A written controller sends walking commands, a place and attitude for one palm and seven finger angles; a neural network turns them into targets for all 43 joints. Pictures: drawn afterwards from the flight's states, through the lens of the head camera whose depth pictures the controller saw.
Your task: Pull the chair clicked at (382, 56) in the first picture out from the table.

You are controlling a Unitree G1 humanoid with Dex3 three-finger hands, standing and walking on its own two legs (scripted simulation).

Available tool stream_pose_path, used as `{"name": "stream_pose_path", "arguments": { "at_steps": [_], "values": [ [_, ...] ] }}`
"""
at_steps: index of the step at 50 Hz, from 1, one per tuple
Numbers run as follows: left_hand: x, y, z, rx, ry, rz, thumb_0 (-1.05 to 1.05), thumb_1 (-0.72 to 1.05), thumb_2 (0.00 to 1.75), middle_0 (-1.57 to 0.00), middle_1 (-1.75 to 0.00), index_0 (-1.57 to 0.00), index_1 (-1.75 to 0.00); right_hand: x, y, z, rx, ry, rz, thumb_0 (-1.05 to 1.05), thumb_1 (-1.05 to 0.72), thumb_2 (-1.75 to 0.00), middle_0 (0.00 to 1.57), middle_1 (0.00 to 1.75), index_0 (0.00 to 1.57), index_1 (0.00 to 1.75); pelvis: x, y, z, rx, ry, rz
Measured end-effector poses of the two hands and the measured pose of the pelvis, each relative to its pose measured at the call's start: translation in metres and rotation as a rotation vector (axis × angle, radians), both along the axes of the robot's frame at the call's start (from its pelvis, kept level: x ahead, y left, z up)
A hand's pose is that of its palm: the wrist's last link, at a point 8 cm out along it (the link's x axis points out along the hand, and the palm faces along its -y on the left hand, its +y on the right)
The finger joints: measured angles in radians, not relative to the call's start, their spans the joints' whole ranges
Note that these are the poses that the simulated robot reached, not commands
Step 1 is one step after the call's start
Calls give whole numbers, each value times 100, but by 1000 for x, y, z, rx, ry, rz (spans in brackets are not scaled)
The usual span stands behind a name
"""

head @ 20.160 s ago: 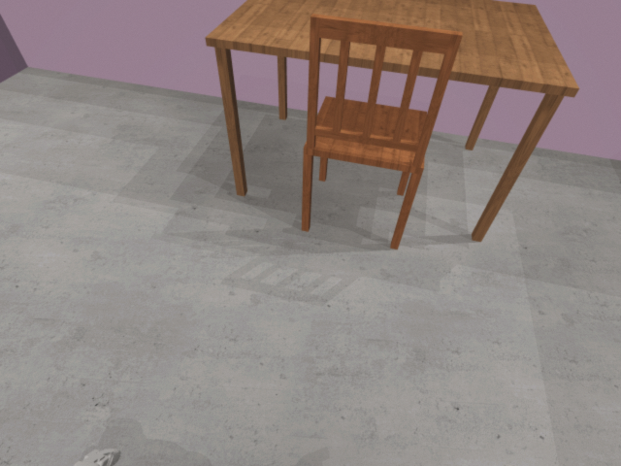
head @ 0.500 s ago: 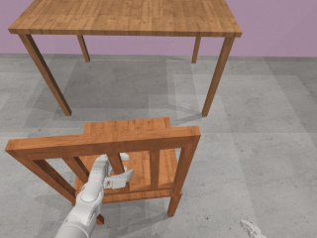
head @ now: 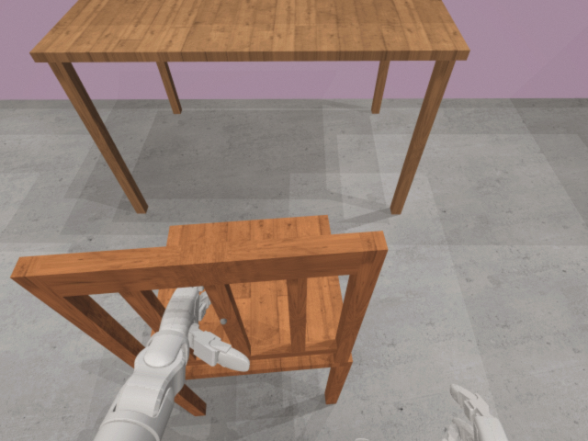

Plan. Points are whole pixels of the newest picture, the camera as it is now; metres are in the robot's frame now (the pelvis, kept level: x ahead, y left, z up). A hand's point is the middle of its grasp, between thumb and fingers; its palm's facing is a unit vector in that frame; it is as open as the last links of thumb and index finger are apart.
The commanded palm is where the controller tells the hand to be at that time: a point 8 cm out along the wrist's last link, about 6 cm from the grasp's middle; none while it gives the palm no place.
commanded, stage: open the thumb and straighten the fingers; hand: left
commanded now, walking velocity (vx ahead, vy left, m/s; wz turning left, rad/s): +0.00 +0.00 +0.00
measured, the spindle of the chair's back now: (231, 321) +0.31 +0.10 -0.07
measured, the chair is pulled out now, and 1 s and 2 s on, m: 0.62 0.62 0.62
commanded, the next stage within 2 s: draw the fingers out of the gap in 0.04 s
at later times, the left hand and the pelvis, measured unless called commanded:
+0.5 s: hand (221, 370) +0.23 +0.10 -0.04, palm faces -0.10 -0.99 -0.13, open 17.5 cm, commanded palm +0.21 +0.15 -0.02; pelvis +0.00 -0.01 -0.01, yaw +1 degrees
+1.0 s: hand (205, 429) +0.16 +0.12 -0.03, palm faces -0.06 -0.99 -0.12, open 17.5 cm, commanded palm +0.13 +0.17 -0.02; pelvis +0.00 +0.00 -0.02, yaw +2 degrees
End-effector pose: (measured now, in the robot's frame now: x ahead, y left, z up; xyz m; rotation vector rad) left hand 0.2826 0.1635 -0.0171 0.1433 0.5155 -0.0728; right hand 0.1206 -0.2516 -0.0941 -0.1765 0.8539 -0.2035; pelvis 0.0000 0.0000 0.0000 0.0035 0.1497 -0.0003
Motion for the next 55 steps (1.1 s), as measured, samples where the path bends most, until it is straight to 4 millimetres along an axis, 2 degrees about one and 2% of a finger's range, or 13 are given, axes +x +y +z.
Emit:
{"name": "stream_pose_path", "arguments": {
  "at_steps": [6, 13, 27, 39, 52, 55],
  "values": [
    [-5, -4, -1, 0, 6, -2, -1, -54, 20, -4, -10, -4, -9, 10, -1, 2, -7, -19, 19, 1, -90, -89, 20, 30, 21, 30, 1, -2, -2, -1, 3, 7],
    [-13, 0, -2, 11, 15, 8, -1, -54, 20, -1, -3, -1, -2, 15, -2, 3, -8, -29, 22, 1, -90, -89, 20, 30, 21, 30, 2, -4, -4, -1, 7, 9],
    [-76, -5, -2, 17, 36, 11, -1, -54, 20, -1, -1, -1, 0, 32, 2, 5, -9, -108, 59, 1, -90, -90, 20, 30, 20, 30, 2, -7, -10, -1, 4, 25],
    [-102, 2, 0, 12, 39, 26, -1, -54, 20, -1, -1, -1, 0, 44, 8, 10, -10, -183, 81, 1, -90, -89, 20, 30, 21, 30, -3, -8, -16, -6, 4, 36],
    [-147, 7, 2, 2, 63, 51, -1, -54, 20, -1, -1, -1, 0, 46, 14, 9, -18, -212, 58, 1, -90, -90, 20, 30, 21, 30, -3, -3, -22, -13, 16, 40],
    [-149, 9, 11, -86, -31, 104, -1, -54, 20, -1, -1, -1, 0, 47, 16, 7, -23, -231, 66, 1, -90, -90, 20, 30, 21, 30, -6, -2, -27, -18, 26, 41]
  ]
}}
